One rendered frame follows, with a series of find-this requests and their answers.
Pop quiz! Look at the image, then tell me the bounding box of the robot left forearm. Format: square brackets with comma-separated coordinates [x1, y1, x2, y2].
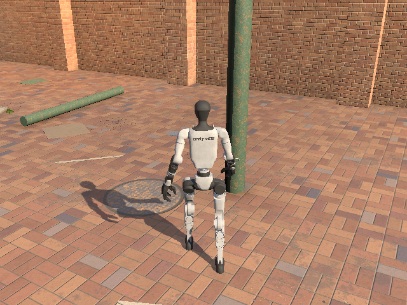
[163, 155, 178, 186]

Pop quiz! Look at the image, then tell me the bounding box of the robot right thigh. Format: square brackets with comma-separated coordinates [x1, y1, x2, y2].
[212, 178, 226, 231]

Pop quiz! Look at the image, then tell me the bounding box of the robot left hand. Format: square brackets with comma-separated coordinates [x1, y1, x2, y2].
[162, 183, 176, 202]

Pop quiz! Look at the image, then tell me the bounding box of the robot right hand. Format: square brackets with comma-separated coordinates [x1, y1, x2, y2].
[221, 166, 235, 177]

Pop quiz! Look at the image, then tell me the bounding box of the robot left shin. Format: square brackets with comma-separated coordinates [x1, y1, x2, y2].
[184, 204, 193, 242]

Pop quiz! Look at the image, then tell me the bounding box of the robot right forearm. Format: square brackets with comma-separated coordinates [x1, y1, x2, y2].
[226, 152, 235, 170]

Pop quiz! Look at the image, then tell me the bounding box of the robot left upper arm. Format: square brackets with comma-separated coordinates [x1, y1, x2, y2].
[173, 128, 190, 165]

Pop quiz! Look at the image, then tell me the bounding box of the robot right upper arm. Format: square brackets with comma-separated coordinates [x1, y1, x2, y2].
[216, 127, 233, 161]

